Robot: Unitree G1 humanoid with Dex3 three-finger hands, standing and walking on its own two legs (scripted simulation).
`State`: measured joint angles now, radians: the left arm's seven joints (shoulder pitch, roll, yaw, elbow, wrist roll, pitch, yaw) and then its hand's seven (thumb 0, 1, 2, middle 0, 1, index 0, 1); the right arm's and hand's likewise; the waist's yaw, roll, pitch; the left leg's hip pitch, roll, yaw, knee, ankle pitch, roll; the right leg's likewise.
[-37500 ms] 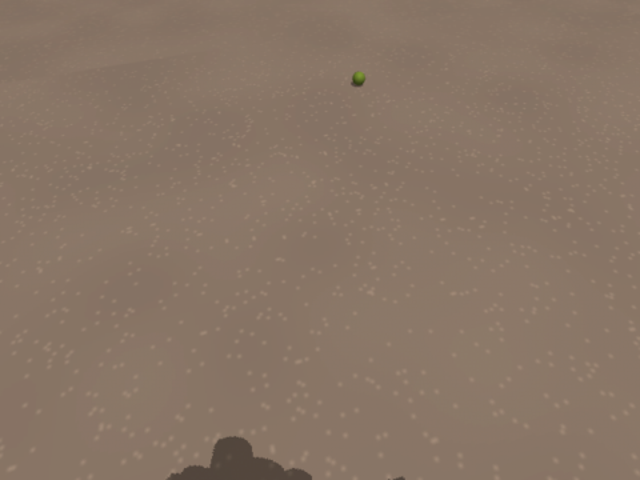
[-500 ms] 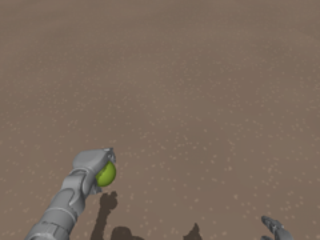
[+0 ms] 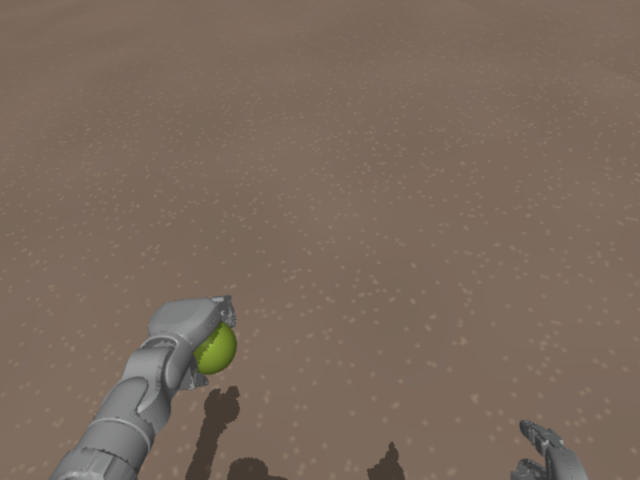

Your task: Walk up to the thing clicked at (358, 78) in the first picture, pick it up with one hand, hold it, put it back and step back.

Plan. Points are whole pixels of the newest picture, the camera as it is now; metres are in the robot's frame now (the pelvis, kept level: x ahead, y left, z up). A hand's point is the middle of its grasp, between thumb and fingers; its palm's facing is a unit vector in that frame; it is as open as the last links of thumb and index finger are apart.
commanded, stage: hold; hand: left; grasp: from above
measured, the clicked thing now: (209, 346) +0.31 +0.21 -0.05
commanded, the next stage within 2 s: crouch in 0.40 s
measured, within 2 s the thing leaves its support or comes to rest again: neither
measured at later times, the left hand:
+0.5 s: hand (196, 349) +0.30 +0.22 -0.03, palm faces -0.45 -0.07 -0.89, open 10.7 cm
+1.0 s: hand (222, 378) +0.31 +0.22 -0.17, palm faces -0.45 +0.02 -0.90, open 10.6 cm
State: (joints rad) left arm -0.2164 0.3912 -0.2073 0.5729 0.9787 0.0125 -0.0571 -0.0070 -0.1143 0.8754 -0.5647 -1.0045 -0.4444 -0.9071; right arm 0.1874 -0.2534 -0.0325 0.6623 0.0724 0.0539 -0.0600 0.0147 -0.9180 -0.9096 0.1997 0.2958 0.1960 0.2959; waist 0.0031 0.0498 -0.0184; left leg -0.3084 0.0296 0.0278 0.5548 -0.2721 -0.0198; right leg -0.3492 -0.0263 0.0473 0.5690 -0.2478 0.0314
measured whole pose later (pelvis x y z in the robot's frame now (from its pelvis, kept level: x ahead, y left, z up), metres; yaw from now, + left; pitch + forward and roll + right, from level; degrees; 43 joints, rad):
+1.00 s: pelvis -0.01 +0.00 -0.06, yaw +1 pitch +15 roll +0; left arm -0.43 0.33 -0.20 1.02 1.15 -0.03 0.30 0.00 -0.08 0.81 -0.57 -0.98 -0.45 -0.89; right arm 0.21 -0.26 -0.08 0.70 0.01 0.05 -0.01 0.01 -0.91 -0.91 0.20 0.30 0.20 0.30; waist -0.06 -0.01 -0.10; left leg -0.84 0.03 -0.01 1.00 -0.44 -0.02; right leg -0.85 -0.02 0.02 0.98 -0.40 0.04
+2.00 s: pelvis -0.06 +0.00 -0.35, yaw +0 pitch +37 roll -3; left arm -0.85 0.44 -0.04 1.33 1.16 -0.03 0.41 0.01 -0.10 0.72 -0.69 -0.85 -0.56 -0.80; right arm 0.13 -0.24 -0.04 0.75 -0.11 -0.05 0.08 0.01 -0.91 -0.90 0.20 0.30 0.20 0.30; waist -0.19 0.02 -0.14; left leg -2.08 0.00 -0.10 2.15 -0.72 -0.04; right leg -2.08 0.00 0.01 2.09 -0.66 0.05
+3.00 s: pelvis -0.07 +0.00 -0.44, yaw -2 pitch +35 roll -5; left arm -0.98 0.53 0.02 1.58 1.27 -0.13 0.55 0.01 -0.10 0.69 -0.72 -0.81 -0.60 -0.77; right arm 0.14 -0.27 0.02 0.80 -0.19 -0.11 0.18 0.01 -0.91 -0.90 0.20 0.30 0.20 0.30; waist -0.27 -0.01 -0.05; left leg -2.32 -0.03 -0.14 2.43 -0.72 -0.05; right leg -2.30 0.01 0.01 2.35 -0.66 0.06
